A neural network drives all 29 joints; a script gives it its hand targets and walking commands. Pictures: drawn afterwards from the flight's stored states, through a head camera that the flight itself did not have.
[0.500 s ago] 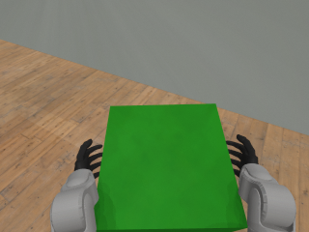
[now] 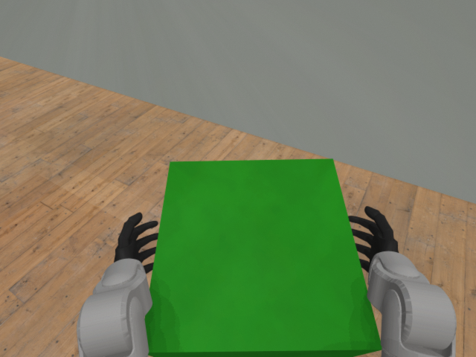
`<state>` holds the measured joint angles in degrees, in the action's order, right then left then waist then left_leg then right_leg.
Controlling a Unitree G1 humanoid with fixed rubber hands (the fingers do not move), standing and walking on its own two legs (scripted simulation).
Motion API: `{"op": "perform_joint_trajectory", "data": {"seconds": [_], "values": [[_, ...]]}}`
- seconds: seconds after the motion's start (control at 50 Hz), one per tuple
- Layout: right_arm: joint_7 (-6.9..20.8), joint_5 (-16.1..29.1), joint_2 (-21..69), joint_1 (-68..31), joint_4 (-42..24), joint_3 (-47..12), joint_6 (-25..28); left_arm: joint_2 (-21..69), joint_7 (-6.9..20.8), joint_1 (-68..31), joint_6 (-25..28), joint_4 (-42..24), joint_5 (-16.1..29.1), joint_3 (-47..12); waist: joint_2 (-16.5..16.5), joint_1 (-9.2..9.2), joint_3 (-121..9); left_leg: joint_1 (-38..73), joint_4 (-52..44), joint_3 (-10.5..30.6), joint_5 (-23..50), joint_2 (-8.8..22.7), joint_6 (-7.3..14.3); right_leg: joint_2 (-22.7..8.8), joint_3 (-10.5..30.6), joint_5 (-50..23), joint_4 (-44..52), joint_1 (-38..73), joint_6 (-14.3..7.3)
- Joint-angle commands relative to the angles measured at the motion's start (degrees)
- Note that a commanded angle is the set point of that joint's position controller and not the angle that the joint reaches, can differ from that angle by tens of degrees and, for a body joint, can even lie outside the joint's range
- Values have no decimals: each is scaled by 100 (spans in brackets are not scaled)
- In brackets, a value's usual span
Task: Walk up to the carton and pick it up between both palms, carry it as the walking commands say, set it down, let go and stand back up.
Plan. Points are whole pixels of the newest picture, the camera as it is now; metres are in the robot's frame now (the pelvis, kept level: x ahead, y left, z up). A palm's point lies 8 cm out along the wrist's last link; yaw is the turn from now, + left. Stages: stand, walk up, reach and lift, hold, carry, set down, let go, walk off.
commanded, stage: carry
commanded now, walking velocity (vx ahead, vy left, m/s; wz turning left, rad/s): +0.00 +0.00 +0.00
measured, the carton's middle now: (253, 261) +0.29 +0.00 +0.02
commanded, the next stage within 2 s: hold in 1.18 s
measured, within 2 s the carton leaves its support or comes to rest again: neither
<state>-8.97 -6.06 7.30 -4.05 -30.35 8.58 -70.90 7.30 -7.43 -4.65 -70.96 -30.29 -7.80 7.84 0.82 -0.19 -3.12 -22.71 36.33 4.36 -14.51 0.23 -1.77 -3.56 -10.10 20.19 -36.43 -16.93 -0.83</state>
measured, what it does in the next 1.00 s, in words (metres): stands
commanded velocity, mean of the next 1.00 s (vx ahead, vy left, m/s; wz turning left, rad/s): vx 0.00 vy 0.00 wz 0.00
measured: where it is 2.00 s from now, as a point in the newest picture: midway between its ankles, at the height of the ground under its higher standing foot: outside the picture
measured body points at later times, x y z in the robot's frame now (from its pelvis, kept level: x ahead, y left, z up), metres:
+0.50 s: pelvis +0.00 +0.00 +0.00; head +0.00 -0.01 +0.45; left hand +0.26 +0.17 +0.10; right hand +0.26 -0.19 +0.09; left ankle +0.05 +0.14 -0.72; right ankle -0.01 -0.10 -0.72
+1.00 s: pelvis +0.00 +0.00 +0.00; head -0.01 -0.01 +0.45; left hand +0.27 +0.17 +0.08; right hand +0.26 -0.19 +0.08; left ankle +0.05 +0.14 -0.72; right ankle -0.01 -0.10 -0.72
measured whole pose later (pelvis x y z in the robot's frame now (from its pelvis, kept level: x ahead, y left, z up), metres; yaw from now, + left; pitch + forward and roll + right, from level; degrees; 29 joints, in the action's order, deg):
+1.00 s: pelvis +0.00 +0.00 +0.00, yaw +0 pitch +2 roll +0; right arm -7.6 -7.8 7.3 -4.3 -22.6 9.8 -64.5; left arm 7.3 -6.4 -5.9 -63.9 -20.3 -7.8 8.8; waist 0.7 -0.2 -4.4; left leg -24.2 36.3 4.5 -14.1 0.2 -2.0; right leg -3.6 -10.1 20.3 -37.4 -18.8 -1.3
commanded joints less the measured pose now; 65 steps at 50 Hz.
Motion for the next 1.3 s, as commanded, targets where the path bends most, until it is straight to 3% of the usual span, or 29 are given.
{"op": "perform_joint_trajectory", "data": {"seconds": [0.0, 0.06, 0.2, 0.34, 0.44, 0.52, 0.54, 0.56, 0.58, 0.6, 0.64, 0.66, 0.78, 0.82, 0.84, 0.86, 0.88, 0.94, 0.98, 1.0, 1.1, 1.12, 1.14, 1.16, 1.18, 1.2, 1.22, 1.24, 1.28], "values": [[1474, 2296, 4824, -2684, -410, -4337, -27, 5011, 1326, -2419, -64, -82, 2355, -4275, 485, 35, -998, -198, -732, 693, 1289, 435, 251, -437, 681, 694, 426, 494, -143], [1536, 2160, 4911, -2652, -20, -4232, -57, 4921, 1350, -3191, -48, -465, 2483, -4511, 767, 30, -733, -330, -1196, 1023, 686, 552, 429, -192, 594, 902, 395, 302, -25], [1493, 2191, 4875, -2886, -253, -4364, -28, 4855, 1358, -3023, -29, -183, 2431, -4283, -865, 139, -834, -203, 155, -9, -202, -20, 203, -1027, 1264, 1204, 1547, 183, -336], [1514, 2280, 4923, -2810, -214, -4369, 92, 5026, 1357, -2769, 48, -214, 2451, -4452, 779, -33, -1495, 317, -965, 1060, 1946, 718, 467, 17, 401, 233, 106, 556, -46], [1501, 2284, 5061, -2890, -626, -4506, 176, 5289, 1425, -2738, 154, -222, 2556, -4389, -696, -22, -1649, -622, 264, 15, 1933, 76, 216, -777, 1182, -1361, 687, 1622, -417], [1541, 1900, 4471, -2578, 716, -3936, 311, 4521, 1405, -2329, 334, 920, 2001, -3712, -761, 48, -1413, -377, 263, -2, 885, 117, 205, -1098, 1048, -1708, 788, 1127, -486], [1539, 2263, 5032, -2796, -219, -4421, 286, 5095, 1412, -2818, 311, -117, 2424, -4307, -580, 65, -1331, -386, 46, 29, 1295, 131, 197, -949, 945, -1280, 695, 973, -448], [1568, 1851, 4366, -2691, 1009, -3774, 373, 4304, 1398, -2605, 397, 936, 1923, -3668, -372, 59, -1289, -276, -191, 167, 1613, 148, 251, -799, 704, -896, 538, 1017, -297], [1543, 2366, 5200, -2871, -500, -4528, 370, 5250, 1392, -2964, 384, -569, 2568, -4557, -47, 17, -1589, 164, -394, 341, 2086, 251, 247, -594, 630, -833, 246, 805, -226], [1561, 1538, 4043, -2454, 1510, -3267, 501, 4113, 1397, -2495, 513, 1441, 1777, -3511, 663, -3, -1447, 246, -629, 717, 2494, 417, 333, -319, 441, -352, -51, 521, -139], [1583, 1805, 4442, -2695, 1161, -3580, 590, 4528, 1354, -3005, 592, 748, 2016, -3986, 1281, -54, -1304, 88, -1028, 1191, 1916, 686, 510, 59, 299, 365, -221, 400, -77], [1581, 2323, 5097, -2863, -254, -4306, 552, 5236, 1348, -3162, 523, -524, 2499, -4661, 1234, -29, -1272, 10, -1208, 1145, 1147, 665, 568, 140, 375, 596, -162, 432, -128], [1483, 1994, 4505, -2982, -57, -4221, 453, 4779, 1409, -2384, 410, 759, 2148, -3847, -1220, 36, -1363, -673, 321, -93, 581, -19, 216, -1124, 1301, -991, 1202, 1135, -576], [1469, 2207, 4815, -2978, -522, -4436, 437, 5104, 1407, -2757, 406, -10, 2452, -4252, -651, 44, -1475, -629, 218, -50, 1033, -5, 267, -1013, 998, -1686, 882, 1319, -572], [1482, 1472, 3827, -2795, 1488, -3396, 614, 3890, 1403, -2222, 620, 2001, 1553, -3036, -746, 20, -1291, -649, 101, 40, 1240, 55, 243, -981, 930, -1734, 788, 1283, -539], [1506, 2201, 4812, -3047, -303, -4430, 608, 4932, 1435, -2651, 625, 147, 2294, -4106, -707, 55, -1517, -372, -70, 37, 1571, 146, 187, -853, 785, -2019, 603, 1311, -440], [1543, 1553, 4103, -2609, 1688, -3444, 704, 4047, 1428, -2491, 771, 1586, 1697, -3285, -213, 36, -1596, -205, -164, 166, 2013, 164, 221, -772, 651, -1892, 407, 1240, -317], [1585, 2115, 4882, -2862, 334, -4128, 711, 4911, 1384, -3001, 770, 89, 2245, -4165, 442, -13, -1612, 132, -652, 667, 2138, 439, 386, -225, 416, -148, 103, 642, -163], [1577, 2223, 4958, -3028, 158, -4246, 656, 4956, 1321, -3235, 705, -166, 2286, -4274, 258, 11, -1105, -91, -624, 637, 1241, 348, 485, -188, 633, 494, 454, 444, -298], [1583, 1733, 4079, -2829, 1221, -3474, 825, 4242, 1330, -2579, 815, 1280, 1736, -3535, 553, -28, -1411, -226, -628, 683, 1235, 302, 535, -242, 634, 375, 353, 691, -293], [1541, 2053, 4705, -3139, 121, -4112, 823, 4954, 1363, -2924, 764, 433, 2184, -4070, -159, 34, -1281, -605, -462, 400, 910, 52, 296, -533, 900, 544, 826, 893, -373], [1535, 1610, 4012, -2854, 1221, -3514, 841, 4238, 1366, -2532, 827, 1519, 1729, -3448, -460, 21, -1027, -691, -258, 332, 626, -49, 360, -604, 1083, 690, 1102, 788, -425], [1562, 2160, 4926, -3045, -87, -4312, 736, 5084, 1318, -3244, 731, -117, 2353, -4349, -421, 45, -1033, -630, -88, 42, 729, -81, 294, -824, 1281, 626, 1387, 603, -506], [1535, 1406, 3796, -2821, 1789, -3217, 949, 3919, 1356, -2705, 948, 1856, 1570, -3203, -505, 75, -1172, -543, -9, 153, 854, -75, 280, -816, 1138, 362, 1075, 777, -522], [1493, 162, 1829, -2375, 3800, -1216, 1552, 1908, 1416, -1947, 1658, 3867, 220, -1193, 70, -165, 848, 427, -1324, 305, -862, -485, 450, 363, 1268, 990, 1694, -59, -275], [1455, 376, 2361, -2305, 4565, -1731, 2075, 1694, 1463, -2076, 2203, 4449, 635, -1272, 128, -85, 2, 886, -1426, 424, -455, -444, 411, 469, 1292, 446, 1536, 350, -195], [1440, 398, 2277, -2044, 3379, -1843, 2508, 1993, 1559, -1738, 2637, 3674, 1016, -1951, -370, 383, -878, 1769, -1313, 510, 546, -318, 340, 550, 1332, -583, 1285, 389, -102], [1427, 612, 2915, -1292, 3403, -2295, 2713, 2268, 1666, -2027, 2921, 2807, 1387, -2703, 232, 335, -1038, 1711, -1277, 531, 965, -270, 268, 559, 1356, -1184, 1369, 556, -148], [1508, 964, 3976, -2253, 2409, -2969, 3011, 3197, 1975, -3309, 3255, 1901, 1865, -3583, -206, 518, -2165, 1586, -1143, 567, 1654, -231, 402, 690, 1497, -2608, 1196, 1454, -51]]}}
